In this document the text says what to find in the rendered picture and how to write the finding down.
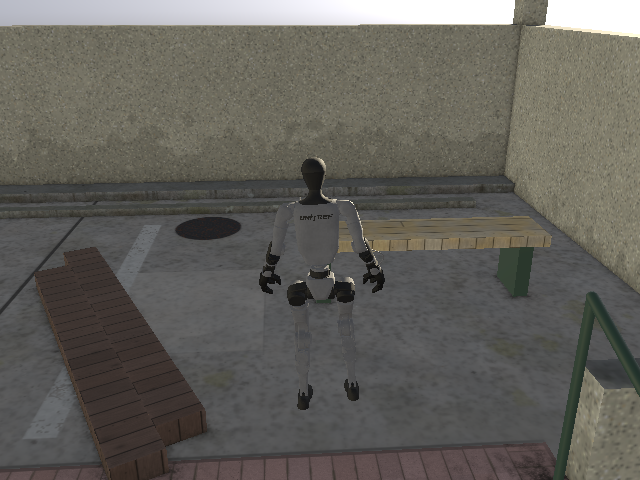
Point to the robot right upper arm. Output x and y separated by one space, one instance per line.
348 209

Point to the robot left forearm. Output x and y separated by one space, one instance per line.
270 263

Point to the robot left shin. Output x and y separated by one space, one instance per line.
302 363

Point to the robot right hand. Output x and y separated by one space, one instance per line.
373 278

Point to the robot left upper arm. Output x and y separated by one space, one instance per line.
284 213

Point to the robot right forearm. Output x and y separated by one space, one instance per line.
369 259

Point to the robot left hand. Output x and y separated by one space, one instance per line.
271 280

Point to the robot right foot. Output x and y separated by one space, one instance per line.
352 392

